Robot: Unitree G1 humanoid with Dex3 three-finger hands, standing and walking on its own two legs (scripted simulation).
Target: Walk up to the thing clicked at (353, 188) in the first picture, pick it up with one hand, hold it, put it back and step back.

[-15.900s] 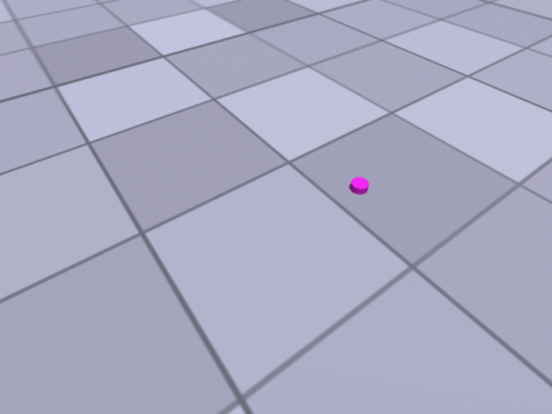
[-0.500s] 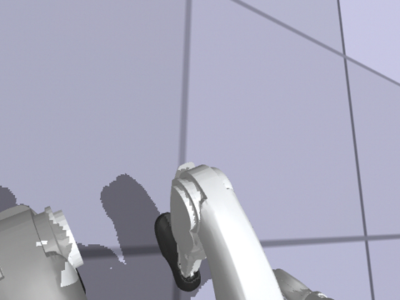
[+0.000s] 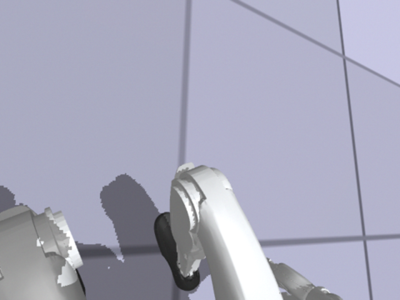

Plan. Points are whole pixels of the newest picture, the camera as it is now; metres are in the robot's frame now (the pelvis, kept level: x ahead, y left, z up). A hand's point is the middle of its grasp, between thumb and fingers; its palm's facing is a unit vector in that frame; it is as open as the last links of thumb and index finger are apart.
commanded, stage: close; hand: left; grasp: from above
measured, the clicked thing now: out of the picture +0.41 +0.33 -0.28
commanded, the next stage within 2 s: settle in 0.04 s
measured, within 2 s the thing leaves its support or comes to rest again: leaves its support in 0.42 s
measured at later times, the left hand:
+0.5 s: hand out of the picture +0.40 +0.33 -0.24, palm faces -0.38 -0.20 -0.90, open 11.2 cm
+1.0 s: hand out of the picture +0.39 +0.34 -0.16, palm faces -0.41 -0.15 -0.90, open 11.2 cm
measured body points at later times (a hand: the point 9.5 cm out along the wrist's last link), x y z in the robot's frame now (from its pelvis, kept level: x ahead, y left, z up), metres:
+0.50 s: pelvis +0.00 +0.00 +0.00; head +0.24 +0.14 +0.35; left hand +0.42 +0.34 -0.19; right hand +0.08 -0.25 -0.06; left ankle +0.07 +0.13 -0.27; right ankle +0.12 -0.12 -0.27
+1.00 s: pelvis +0.00 -0.01 +0.01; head +0.21 +0.09 +0.40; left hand +0.41 +0.34 -0.11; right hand +0.11 -0.26 -0.09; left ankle +0.07 +0.13 -0.27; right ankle +0.12 -0.12 -0.27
